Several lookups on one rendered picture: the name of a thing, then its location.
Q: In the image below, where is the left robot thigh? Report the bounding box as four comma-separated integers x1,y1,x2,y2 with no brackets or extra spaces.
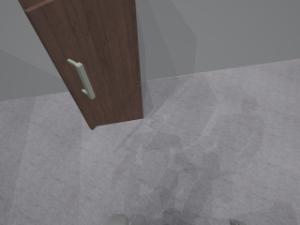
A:
102,214,132,225

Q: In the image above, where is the handle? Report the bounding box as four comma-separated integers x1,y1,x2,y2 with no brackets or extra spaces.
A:
67,59,96,99

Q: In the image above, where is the cupboard door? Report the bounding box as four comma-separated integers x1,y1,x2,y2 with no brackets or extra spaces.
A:
24,0,138,130

